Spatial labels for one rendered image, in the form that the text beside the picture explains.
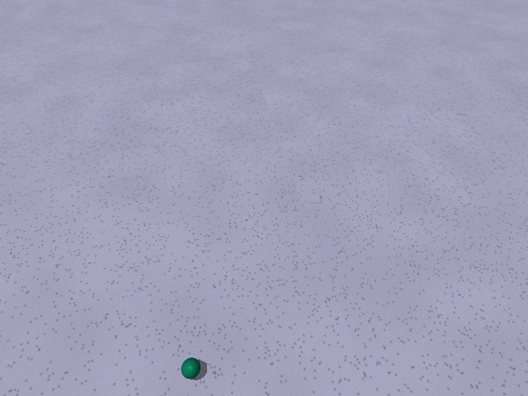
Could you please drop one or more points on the ball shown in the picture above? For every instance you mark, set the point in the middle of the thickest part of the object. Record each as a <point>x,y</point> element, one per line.
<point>190,368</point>

